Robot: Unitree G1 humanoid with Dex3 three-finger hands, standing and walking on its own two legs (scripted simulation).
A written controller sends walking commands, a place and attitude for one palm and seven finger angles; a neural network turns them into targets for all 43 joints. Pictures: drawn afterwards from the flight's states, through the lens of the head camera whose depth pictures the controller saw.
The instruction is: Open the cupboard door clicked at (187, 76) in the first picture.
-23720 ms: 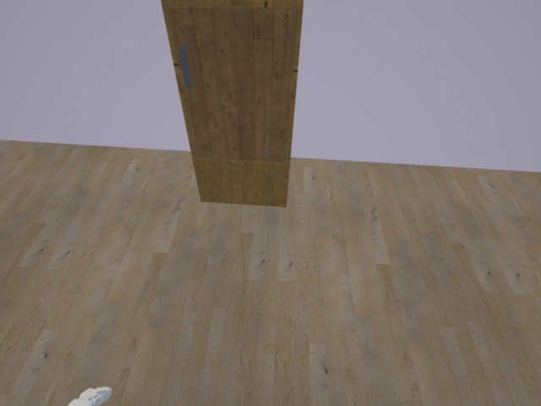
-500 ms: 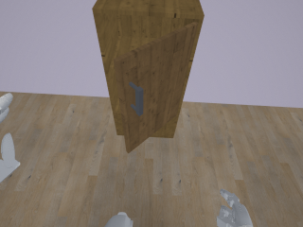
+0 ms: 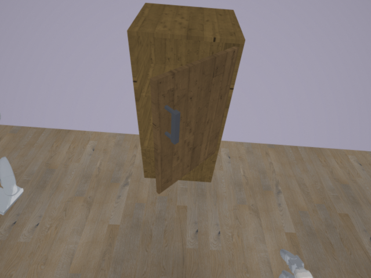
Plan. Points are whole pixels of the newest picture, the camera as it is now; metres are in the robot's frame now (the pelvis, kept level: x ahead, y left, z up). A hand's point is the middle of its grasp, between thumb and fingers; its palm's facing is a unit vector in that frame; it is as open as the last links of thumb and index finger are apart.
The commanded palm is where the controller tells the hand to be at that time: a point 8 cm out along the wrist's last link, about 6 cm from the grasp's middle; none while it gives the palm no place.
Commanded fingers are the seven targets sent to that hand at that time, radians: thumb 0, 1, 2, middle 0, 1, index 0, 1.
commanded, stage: stop stepping back and stand still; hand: left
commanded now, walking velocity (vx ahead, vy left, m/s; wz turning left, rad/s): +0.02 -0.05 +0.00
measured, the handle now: (171, 124) +0.59 +0.08 -0.02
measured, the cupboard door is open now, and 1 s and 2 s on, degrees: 46 46 46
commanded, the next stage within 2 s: let the arm hang, fingers relaxed in 0.12 s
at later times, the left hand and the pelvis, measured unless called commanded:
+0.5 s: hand out of the picture +0.09 +0.14 -0.16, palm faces +0.11 -0.98 -0.16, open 7.2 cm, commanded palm none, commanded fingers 0.00 0.90 0.90 -0.20 -0.30 -0.20 -0.30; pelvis +0.01 -0.03 -0.01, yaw +4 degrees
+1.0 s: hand out of the picture -0.02 +0.15 -0.16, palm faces +0.09 -0.97 -0.22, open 7.3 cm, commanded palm none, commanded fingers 0.00 0.90 0.90 -0.20 -0.30 -0.20 -0.30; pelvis +0.00 -0.03 +0.01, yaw +3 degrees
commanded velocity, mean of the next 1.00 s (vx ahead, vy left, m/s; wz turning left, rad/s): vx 0.00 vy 0.00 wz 0.00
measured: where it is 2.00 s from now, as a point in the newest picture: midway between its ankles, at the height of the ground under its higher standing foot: outside the picture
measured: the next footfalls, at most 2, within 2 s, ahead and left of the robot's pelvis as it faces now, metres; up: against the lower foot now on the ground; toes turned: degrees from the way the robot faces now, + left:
none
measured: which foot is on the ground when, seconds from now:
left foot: down 0.00-1.00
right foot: down 0.00-1.00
